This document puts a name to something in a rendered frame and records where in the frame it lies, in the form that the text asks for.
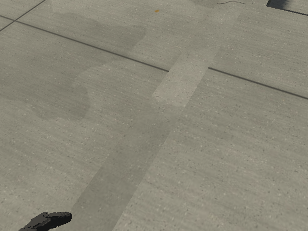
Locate left robot hand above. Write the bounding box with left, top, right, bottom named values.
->
left=18, top=212, right=72, bottom=231

